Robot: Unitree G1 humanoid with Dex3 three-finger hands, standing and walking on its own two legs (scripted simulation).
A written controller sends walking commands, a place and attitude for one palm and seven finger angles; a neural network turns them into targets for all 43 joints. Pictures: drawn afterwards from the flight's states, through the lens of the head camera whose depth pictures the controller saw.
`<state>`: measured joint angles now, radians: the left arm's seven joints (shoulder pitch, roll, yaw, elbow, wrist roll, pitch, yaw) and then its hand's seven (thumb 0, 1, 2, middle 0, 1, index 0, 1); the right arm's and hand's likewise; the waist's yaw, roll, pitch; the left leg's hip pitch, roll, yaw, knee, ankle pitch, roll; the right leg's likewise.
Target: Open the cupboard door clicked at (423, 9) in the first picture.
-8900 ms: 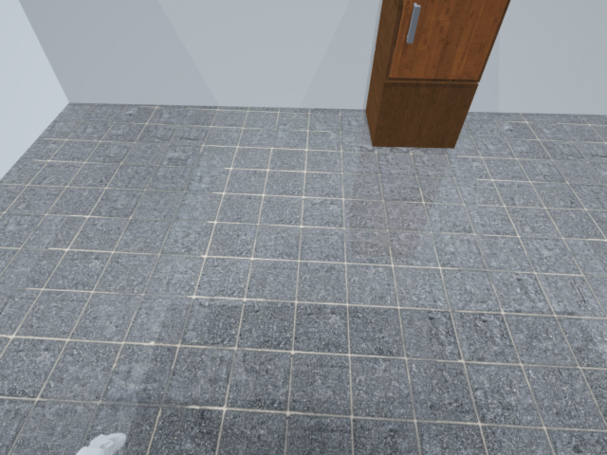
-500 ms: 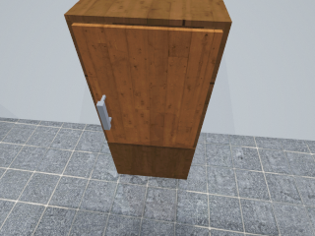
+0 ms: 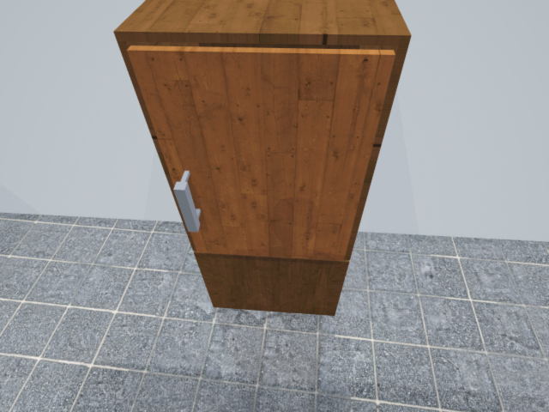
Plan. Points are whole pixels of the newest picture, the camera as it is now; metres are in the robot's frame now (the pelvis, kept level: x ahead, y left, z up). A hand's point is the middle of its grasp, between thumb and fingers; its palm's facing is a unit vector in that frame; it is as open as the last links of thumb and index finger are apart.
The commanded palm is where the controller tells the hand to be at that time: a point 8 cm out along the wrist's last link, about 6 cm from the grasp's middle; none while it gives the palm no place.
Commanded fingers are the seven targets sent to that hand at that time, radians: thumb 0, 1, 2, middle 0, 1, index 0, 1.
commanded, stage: look again from close up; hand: left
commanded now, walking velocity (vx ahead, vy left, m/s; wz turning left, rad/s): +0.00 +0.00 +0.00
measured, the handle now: (190, 201) +0.56 +0.24 -0.09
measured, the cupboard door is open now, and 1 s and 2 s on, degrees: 0 0 0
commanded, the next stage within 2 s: raise the hand with hooked fingers in 0.04 s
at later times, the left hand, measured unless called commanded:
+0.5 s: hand (168, 374) +0.19 +0.18 -0.05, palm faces -0.03 -1.00 -0.03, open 8.2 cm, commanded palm +0.14 +0.25 -0.07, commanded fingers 0.00 0.46 0.71 -0.23 -0.58 -0.23 -0.58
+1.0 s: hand (132, 375) +0.19 +0.24 -0.07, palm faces +0.00 -1.00 -0.03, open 11.2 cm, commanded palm +0.16 +0.29 -0.07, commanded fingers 0.00 -0.13 0.46 -0.27 -0.96 -0.27 -0.96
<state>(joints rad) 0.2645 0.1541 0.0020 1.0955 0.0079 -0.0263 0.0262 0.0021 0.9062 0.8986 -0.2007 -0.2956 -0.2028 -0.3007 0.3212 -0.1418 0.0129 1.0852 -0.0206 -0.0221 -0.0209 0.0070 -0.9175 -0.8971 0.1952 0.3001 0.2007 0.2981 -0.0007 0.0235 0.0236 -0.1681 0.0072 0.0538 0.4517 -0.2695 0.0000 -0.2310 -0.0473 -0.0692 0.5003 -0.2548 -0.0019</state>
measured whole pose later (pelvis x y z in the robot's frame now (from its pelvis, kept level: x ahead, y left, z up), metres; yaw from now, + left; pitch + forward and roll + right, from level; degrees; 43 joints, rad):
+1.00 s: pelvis -0.05 +0.01 -0.11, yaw +0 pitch +18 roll -2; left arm 0.30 0.28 0.31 0.08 -0.34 -0.34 -0.40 0.00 0.10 0.56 -0.26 -0.81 -0.26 -0.82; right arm 0.25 -0.19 0.00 0.56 0.03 -0.21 -0.04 0.01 -0.90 -0.90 0.20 0.30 0.21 0.30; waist -0.01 0.02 -0.14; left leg -1.03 0.04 0.01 1.28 -0.56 0.02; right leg -1.03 -0.05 -0.09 1.21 -0.49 0.00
